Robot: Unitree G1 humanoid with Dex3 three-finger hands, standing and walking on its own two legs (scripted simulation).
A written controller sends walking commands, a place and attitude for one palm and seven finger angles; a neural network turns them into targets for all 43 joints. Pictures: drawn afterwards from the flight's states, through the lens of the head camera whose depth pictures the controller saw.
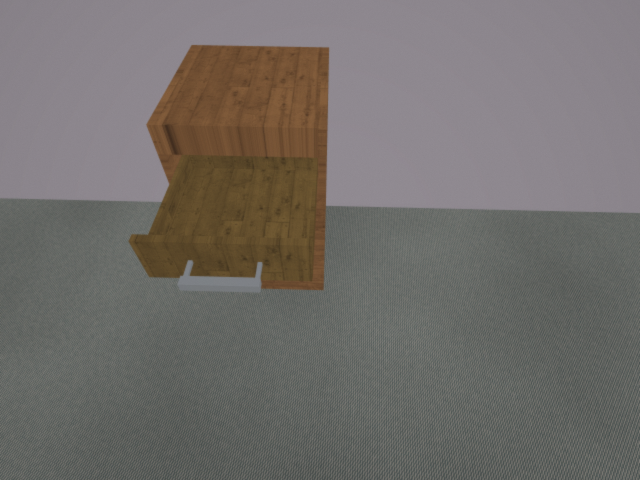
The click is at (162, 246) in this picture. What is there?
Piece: drawer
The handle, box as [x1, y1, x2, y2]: [177, 260, 262, 292]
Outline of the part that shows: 177,284 180,290 259,292 261,284 260,272 262,264 261,262 257,263 256,274 254,278 190,276 189,273 192,261 188,260 184,273 182,276 180,276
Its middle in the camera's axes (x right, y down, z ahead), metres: -0.22 +0.08 +0.84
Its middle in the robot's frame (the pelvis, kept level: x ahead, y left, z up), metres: +0.54 +0.25 -0.22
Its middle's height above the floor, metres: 0.56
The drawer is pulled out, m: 0.29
